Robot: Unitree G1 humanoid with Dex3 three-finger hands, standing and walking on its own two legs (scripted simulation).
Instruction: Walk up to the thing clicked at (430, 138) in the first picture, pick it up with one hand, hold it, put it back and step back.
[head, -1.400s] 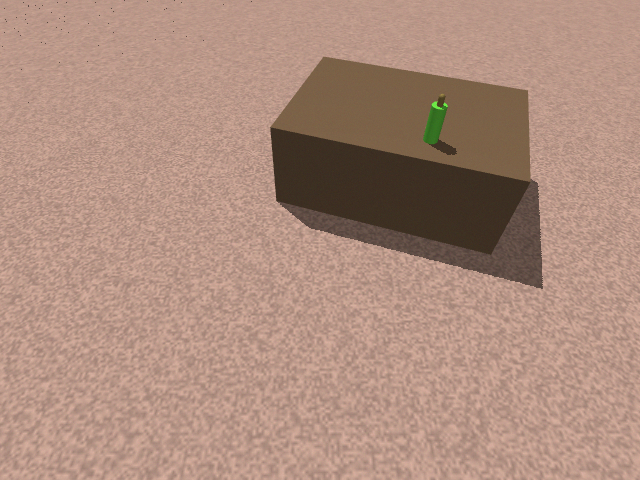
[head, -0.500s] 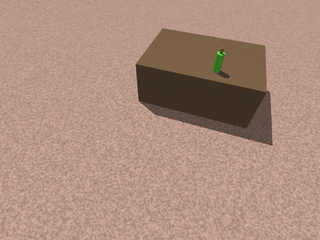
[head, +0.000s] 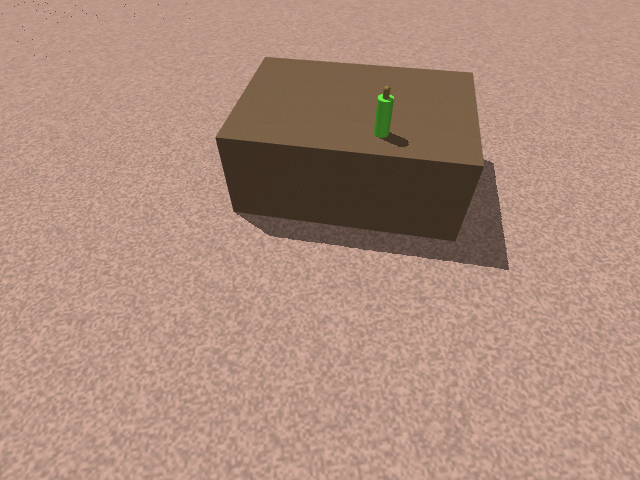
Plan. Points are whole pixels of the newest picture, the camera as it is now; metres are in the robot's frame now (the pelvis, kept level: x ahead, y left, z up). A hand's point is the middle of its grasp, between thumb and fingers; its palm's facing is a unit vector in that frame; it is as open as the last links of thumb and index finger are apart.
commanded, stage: walk up
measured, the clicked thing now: (384, 111) +1.32 -0.24 -0.29
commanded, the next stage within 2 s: none
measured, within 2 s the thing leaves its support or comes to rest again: neither
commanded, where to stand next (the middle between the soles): +0.75 +0.09 m, yaw -11 degrees
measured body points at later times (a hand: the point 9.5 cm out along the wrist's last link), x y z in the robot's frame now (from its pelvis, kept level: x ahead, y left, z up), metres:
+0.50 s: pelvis +0.20 +0.04 -0.02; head +0.22 +0.05 +0.43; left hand +0.24 +0.37 -0.14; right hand +0.28 -0.30 -0.11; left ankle +0.31 +0.16 -0.74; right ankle +0.09 -0.14 -0.73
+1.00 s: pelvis +0.41 +0.06 -0.02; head +0.44 +0.02 +0.43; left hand +0.58 +0.34 -0.11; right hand +0.38 -0.26 -0.15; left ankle +0.32 +0.17 -0.71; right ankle +0.48 -0.06 -0.74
